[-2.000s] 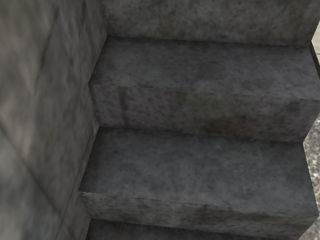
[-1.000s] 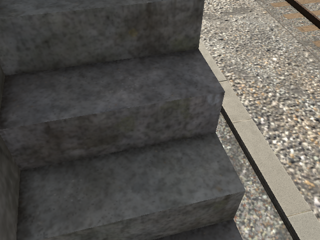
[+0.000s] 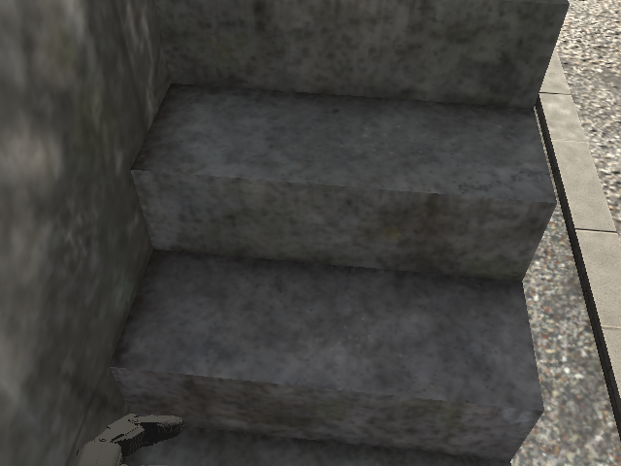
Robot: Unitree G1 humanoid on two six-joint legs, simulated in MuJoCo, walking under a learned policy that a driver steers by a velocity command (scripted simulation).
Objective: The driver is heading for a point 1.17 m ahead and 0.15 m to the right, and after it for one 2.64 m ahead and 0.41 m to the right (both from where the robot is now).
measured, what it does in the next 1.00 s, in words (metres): climbs: right foot, then right foot 0.19 m higher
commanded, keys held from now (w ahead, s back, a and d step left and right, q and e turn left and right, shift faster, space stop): no key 0.16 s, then w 0.84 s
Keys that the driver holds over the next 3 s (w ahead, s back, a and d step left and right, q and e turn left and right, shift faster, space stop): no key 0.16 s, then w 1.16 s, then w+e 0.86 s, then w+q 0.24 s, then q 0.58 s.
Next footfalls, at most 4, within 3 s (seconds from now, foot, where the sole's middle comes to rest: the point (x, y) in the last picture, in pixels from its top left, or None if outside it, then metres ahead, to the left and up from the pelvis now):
0.02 right None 0.08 -0.11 -0.74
0.88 right None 0.34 -0.13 -0.55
1.42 left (230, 310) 0.64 0.12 -0.35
2.08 right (405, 148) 0.82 -0.19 -0.16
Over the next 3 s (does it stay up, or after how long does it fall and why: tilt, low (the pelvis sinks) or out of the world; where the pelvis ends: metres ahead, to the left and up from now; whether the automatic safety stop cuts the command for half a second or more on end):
stays up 1.06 -0.18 0.80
